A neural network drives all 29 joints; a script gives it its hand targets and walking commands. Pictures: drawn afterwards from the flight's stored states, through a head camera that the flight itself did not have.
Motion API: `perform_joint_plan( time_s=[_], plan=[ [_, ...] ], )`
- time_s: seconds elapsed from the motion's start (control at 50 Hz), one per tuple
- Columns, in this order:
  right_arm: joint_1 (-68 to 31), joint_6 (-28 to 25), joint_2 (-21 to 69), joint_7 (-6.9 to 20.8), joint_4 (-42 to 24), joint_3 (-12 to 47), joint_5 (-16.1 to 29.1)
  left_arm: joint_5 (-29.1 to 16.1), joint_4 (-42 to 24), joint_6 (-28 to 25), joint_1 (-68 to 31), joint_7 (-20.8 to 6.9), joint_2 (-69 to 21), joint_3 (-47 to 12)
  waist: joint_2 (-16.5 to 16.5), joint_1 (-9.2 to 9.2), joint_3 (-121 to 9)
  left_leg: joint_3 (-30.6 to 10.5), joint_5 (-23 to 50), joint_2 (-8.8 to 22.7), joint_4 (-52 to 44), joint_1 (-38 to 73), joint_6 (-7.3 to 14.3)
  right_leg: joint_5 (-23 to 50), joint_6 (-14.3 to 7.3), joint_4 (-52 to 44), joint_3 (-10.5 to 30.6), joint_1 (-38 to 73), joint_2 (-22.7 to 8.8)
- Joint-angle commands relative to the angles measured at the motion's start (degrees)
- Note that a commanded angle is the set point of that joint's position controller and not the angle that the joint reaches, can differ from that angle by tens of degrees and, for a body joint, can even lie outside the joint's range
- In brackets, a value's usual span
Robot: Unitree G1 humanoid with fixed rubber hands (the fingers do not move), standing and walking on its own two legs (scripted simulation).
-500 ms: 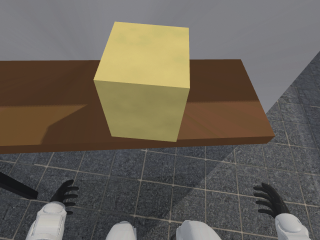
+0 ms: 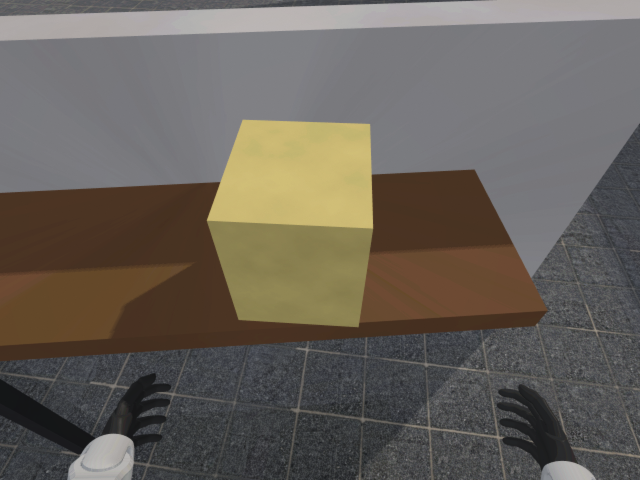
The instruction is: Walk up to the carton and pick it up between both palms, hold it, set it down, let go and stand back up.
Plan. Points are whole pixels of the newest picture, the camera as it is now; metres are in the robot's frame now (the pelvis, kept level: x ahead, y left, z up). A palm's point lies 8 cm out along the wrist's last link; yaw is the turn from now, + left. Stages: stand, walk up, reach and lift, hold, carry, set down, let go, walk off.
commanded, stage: reach and lift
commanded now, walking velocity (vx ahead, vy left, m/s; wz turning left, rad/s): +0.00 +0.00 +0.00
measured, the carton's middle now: (301, 225) +0.43 +0.05 +0.06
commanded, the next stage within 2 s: none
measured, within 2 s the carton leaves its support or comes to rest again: neither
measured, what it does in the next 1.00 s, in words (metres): stands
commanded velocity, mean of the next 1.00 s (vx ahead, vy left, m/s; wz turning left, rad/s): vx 0.00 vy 0.00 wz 0.00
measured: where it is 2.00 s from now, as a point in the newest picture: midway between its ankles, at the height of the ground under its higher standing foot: outside the picture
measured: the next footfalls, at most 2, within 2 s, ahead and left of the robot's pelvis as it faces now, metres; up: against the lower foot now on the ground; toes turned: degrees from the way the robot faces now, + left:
none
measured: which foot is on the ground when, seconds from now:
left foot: down 0.00-1.00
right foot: down 0.00-1.00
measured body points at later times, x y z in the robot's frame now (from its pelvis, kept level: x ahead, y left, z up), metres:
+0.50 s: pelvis +0.00 +0.02 +0.00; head -0.01 +0.03 +0.45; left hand +0.18 +0.27 +0.02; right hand +0.18 -0.19 +0.02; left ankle +0.01 +0.13 -0.74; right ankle +0.01 -0.11 -0.74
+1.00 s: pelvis +0.01 +0.02 +0.00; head -0.01 +0.03 +0.45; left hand +0.21 +0.24 +0.08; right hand +0.21 -0.16 +0.08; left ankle +0.01 +0.13 -0.74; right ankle +0.01 -0.11 -0.74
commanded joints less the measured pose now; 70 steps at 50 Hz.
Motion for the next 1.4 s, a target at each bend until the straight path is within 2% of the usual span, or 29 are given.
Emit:
perform_joint_plan(
  time_s=[0.0, 0.02, 0.04, 0.16, 0.22, 0.28, 0.32, 0.34, 0.36, 0.38, 0.46, 0.6, 0.66, 0.72, 0.78, 0.82, 0.9, 0.98, 1.1, 1.14, 1.18, 1.2, 1.22, 1.24, 1.26, 1.28, 1.32, 1.34, 1.38],
  plan=[
    [1.78, 0.64, -6.32, -1.13, -13.31, -2.55, 0.83, -0.57, -9.58, -2.3, -0.52, 0.42, 7.79, 3.23, 0.16, 0.6, -2.6, 1.65, 4.53, -3.78, -5.48, 1.32, 0.96, 7.93, 1.62, -7.04, 0.46, -4.73, 1.23],
    [1.98, 0.87, -6.56, -1.34, -14.88, -2.56, 0.63, -1.63, -9.87, -2.75, 0.22, 0.25, 7.75, 2.98, -1.48, 0.84, -3.3, 1.77, 4.31, -3.72, -5.23, 1.65, 0.99, 7.84, 1.52, -7.36, 0.75, -5.08, 1.45],
    [2.86, 1.13, -5.29, -1.56, -16.59, -2.29, 0.88, -1.23, -10.9, -2.93, 0.81, 0.78, 8.47, 4.43, 1.05, 1.81, -3.7, 1.96, 5.23, -4.18, -5.96, 0.53, 0.92, 7.55, 1.39, -7.49, 1.11, -3.99, 0.86],
    [6.69, 2.24, -3.51, -1.86, -23.08, -1.45, 2.04, -4.18, -18.92, -5.25, 3.22, 1.2, 7.32, 3.26, 2.76, 1.19, -5.8, 0.52, 7.26, -3.31, -5.35, 2.57, 0.35, 7.9, 0.71, -8.4, 2.04, -6.34, 0.79],
    [5.7, 2.56, -3.04, -1.72, -27.09, -1.74, 2.75, -5.46, -23.07, -5.66, 3.57, 2.11, 6.17, 1.91, 6.92, 1.33, -5.1, 0.72, 4.11, -2.65, -7.97, -0.71, -0.24, 5.77, 0.3, -7.56, 1.84, -4.52, 1.12],
    [8.15, 4.11, -2.59, -2.19, -29.08, -1.22, 3.65, -6.33, -22.15, -5.15, 5.79, 1.81, 5.85, 2.35, 4.1, 1.81, -3.0, 0.67, 3.45, -2.79, -7.89, -1.76, 0.06, 5.09, 0.35, -8.97, 2.61, -4.02, 0.86],
    [8.14, 5.21, -2.72, -2.55, -31.12, -1.39, 3.59, -5.84, -24.67, -4.62, 6.4, 1.81, 5.46, 2.66, 5.8, 2.24, -1.76, 0.15, 2.78, -2.0, -9.33, -3.7, 0.2, 5.75, 0.35, -8.76, 2.79, -1.85, 1.13],
    [8.72, 5.55, -2.36, -2.73, -31.98, -1.94, 3.58, -6.48, -24.7, -4.5, 7.39, 1.89, 5.17, 2.33, 4.19, 2.19, -2.85, 0.01, 3.15, -1.92, -9.19, -4.07, 0.19, 5.93, 0.26, -8.88, 2.54, -1.11, 1.29],
    [8.41, 6.39, -2.15, -2.96, -33.78, -0.75, 3.8, -6.84, -27.59, -4.71, 5.22, 1.73, 6.75, 2.73, 5.82, 2.2, -2.97, 0.47, 1.04, -2.05, -9.08, -3.98, 0.42, 4.22, 0.46, -8.51, 2.73, -1.95, 0.97],
    [8.57, 6.39, -1.64, -3.31, -35.36, -0.87, 4.18, -7.38, -27.68, -5.1, 6.27, 1.69, 6.81, 2.66, 4.91, 2.52, -4.32, 0.58, 1.84, -2.09, -9.42, -4.22, 0.72, 4.57, 0.42, -8.47, 2.91, -0.24, 1.25],
    [7.19, 7.41, -0.82, -3.51, -37.03, -0.21, 5.49, -8.81, -29.5, -5.59, 5.54, 1.8, 4.96, 0.36, 6.31, 1.53, -3.22, -0.9, -2.46, -0.24, -11.29, -10.13, 1.6, 6.27, 0.44, -6.92, 3.15, 3.66, 2.04],
    [7.54, 8.2, 0.28, -5.23, -42.01, 0.71, 6.64, -10.54, -32.68, -5.87, 5.14, 1.15, 5.13, 1.41, 1.77, 2.34, -3.8, -2.56, 5.98, -1.2, -8.04, -4.04, 0.49, 7.78, -0.23, -9.14, 3.83, -1.76, 1.01],
    [7.66, 8.96, 0.02, -5.83, -43.37, 0.67, 7.85, -10.97, -33.46, -5.84, 4.74, 0.79, 4.12, 0.98, 2.26, 2.27, -3.12, -2.95, 5.1, -0.89, -8.32, -3.45, 0.52, 6.71, -0.22, -9.45, 4.32, -2.2, 0.95],
    [7.27, 8.83, 0.83, -6.48, -44.71, 2.21, 7.98, -9.94, -33.61, -6.17, 4.5, 0.67, 5.19, 2.53, 3.39, 4.03, -3.57, -2.96, 4.2, -1.1, -8.11, -3.41, 0.64, 4.86, -0.46, -9.67, 3.79, -2.83, 0.72],
    [4.33, 8.77, 1.36, -6.88, -47.08, 1.27, 8.75, -11.44, -37.56, -6.27, 2.11, 0.9, 4.16, 0.69, 5.26, 3.19, -5.3, -3.52, 3.27, -0.79, -8.05, -3.63, 0.22, 4.5, -0.62, -9.5, 4.1, -2.75, 0.86],
    [7.23, 8.81, 3.81, -7.72, -48.51, 2.57, 9.64, -11.19, -37.77, -6.85, 3.62, 0.4, 4.2, 1.25, 3.15, 3.36, -5.05, -3.44, 5.31, -0.87, -7.44, -2.59, 0.86, 5.25, -0.57, -9.68, 3.86, -2.01, 0.78],
    [5.95, 9.54, 4.38, -8.85, -49.65, 4.35, 10.52, -10.57, -40.23, -6.73, 1.17, 0.07, 4.64, 0.41, 6.17, 2.98, -2.95, -3.97, 3.5, -0.75, -7.48, -3.36, 0.64, 3.66, -0.54, -10.03, 3.75, -2.63, 0.33],
    [6.24, 9.82, 3.89, -9.86, -53.55, 3.44, 9.9, -11.46, -41.24, -6.16, 2.54, -0.17, 4.29, 0.63, 4.79, 2.38, -4.8, -4.52, 7.59, -0.57, -6.78, -3.0, 0.32, 7.33, -0.61, -9.7, 3.73, -0.46, 0.66],
    [0.3, 12.18, 4.23, -10.73, -51.53, 4.01, 9.42, -11.13, -41.85, -4.38, -4.8, 0.0, 3.92, 0.66, 7.56, 1.94, -3.6, -4.41, 4.22, -0.75, -6.87, -3.92, 0.05, 5.36, -0.63, -9.49, 4.41, -2.33, 0.11],
    [0.09, 13.02, 3.03, -11.56, -51.84, 4.86, 8.89, -11.1, -39.88, -2.99, -3.51, -0.91, 5.0, 2.63, 3.51, 2.2, -6.21, -3.83, 6.71, -1.32, -5.93, -1.99, 0.46, 8.1, -0.2, -9.61, 4.63, -0.93, 0.01],
    [-1.46, 13.68, 4.16, -12.04, -50.62, 4.99, 10.17, -11.11, -41.46, -2.09, -5.7, -0.76, 4.59, 2.92, 5.04, 2.13, -6.41, -3.81, 9.87, -1.39, -5.09, -0.87, 0.17, 10.41, 0.04, -9.51, 4.32, -1.65, -0.13],
    [-6.36, 13.97, 4.05, -12.42, -51.03, 4.57, 9.89, -12.57, -39.61, -1.69, -10.09, -1.73, 4.75, 1.43, 3.44, 0.39, -8.26, -3.54, 7.62, -1.72, -4.73, -1.69, 0.44, 9.31, 0.52, -9.43, 4.5, -1.62, -0.25],
    [-6.88, 14.07, 3.31, -12.19, -50.59, 4.33, 9.3, -12.12, -37.97, -1.46, -9.81, -1.62, 4.56, 2.98, 4.2, 1.5, -7.36, -3.29, 6.07, -1.43, -5.74, -1.96, 0.53, 9.02, 0.61, -8.9, 4.51, -1.12, -0.44],
    [-7.87, 14.84, 3.99, -12.57, -50.9, 4.09, 9.81, -12.37, -37.72, -0.74, -10.59, -1.78, 4.64, 3.0, 2.55, 1.64, -7.22, -3.61, 3.79, -1.27, -6.27, -3.03, 0.82, 6.55, 0.36, -9.33, 4.09, -1.21, -0.17],
    [-6.62, 15.29, 4.17, -12.85, -49.16, 5.48, 10.29, -11.35, -37.11, 0.08, -9.35, -2.2, 5.47, 4.69, 4.37, 2.99, -5.51, -3.43, 4.12, -1.55, -6.59, -1.96, 0.68, 6.46, 0.77, -9.64, 4.07, -1.43, -0.4],
    [-11.35, 15.73, 3.34, -13.07, -49.42, 4.14, 10.38, -12.12, -37.52, 1.34, -13.78, -1.96, 4.72, 3.36, 3.97, 1.85, -6.86, -3.73, 4.64, -1.3, -6.25, -2.09, 0.51, 7.35, 0.84, -9.2, 3.88, -2.42, -0.03],
    [-13.27, 16.81, 2.97, -13.19, -46.19, 4.25, 11.17, -11.46, -37.7, 2.41, -15.65, -1.9, 5.06, 4.57, 5.21, 1.59, -7.26, -3.04, 5.13, -1.55, -6.18, -0.99, 0.41, 7.96, 0.82, -9.08, 3.8, -2.1, -0.09],
    [-14.02, 16.52, 2.34, -13.04, -48.15, 3.94, 11.43, -11.74, -39.31, 2.22, -15.25, -1.83, 5.28, 5.16, 4.37, 2.14, -8.97, -3.22, 7.09, -1.45, -5.65, -0.83, 0.21, 9.68, 0.97, -8.73, 3.45, -1.35, 0.19],
    [-20.32, 17.37, 2.25, -13.55, -44.04, 2.77, 11.5, -11.63, -34.16, 4.62, -22.16, -2.19, 4.49, 4.45, 4.99, 0.65, -7.86, -2.53, 4.34, -1.85, -5.95, -0.77, 0.21, 7.66, 0.97, -9.37, 3.48, -2.47, 0.13]
  ],
)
